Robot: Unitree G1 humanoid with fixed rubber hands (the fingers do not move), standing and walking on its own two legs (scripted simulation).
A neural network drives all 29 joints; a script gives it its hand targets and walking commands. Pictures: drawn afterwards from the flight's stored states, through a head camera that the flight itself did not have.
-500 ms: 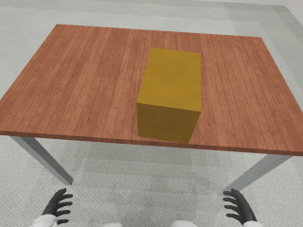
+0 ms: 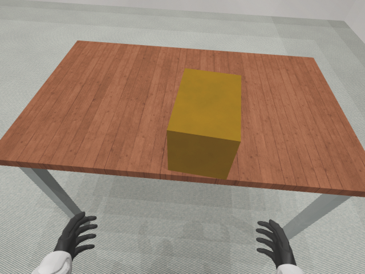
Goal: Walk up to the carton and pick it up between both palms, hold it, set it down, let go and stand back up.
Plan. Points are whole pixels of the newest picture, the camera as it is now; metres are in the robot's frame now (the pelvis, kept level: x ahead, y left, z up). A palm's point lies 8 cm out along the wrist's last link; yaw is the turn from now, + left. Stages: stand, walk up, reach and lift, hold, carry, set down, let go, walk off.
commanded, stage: reach and lift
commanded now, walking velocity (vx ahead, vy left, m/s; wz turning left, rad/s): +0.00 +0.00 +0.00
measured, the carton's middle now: (204, 122) +0.49 -0.04 +0.02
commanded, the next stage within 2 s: none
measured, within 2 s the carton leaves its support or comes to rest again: neither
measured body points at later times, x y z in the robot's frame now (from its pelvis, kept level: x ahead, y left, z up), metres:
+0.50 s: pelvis +0.02 +0.03 +0.00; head +0.02 +0.03 +0.45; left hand +0.20 +0.24 +0.01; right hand +0.20 -0.17 +0.01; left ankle +0.02 +0.15 -0.74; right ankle +0.02 -0.11 -0.74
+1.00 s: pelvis +0.02 +0.02 +0.00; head +0.02 +0.03 +0.45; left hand +0.23 +0.22 +0.05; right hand +0.23 -0.16 +0.05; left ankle +0.02 +0.15 -0.74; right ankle +0.02 -0.11 -0.74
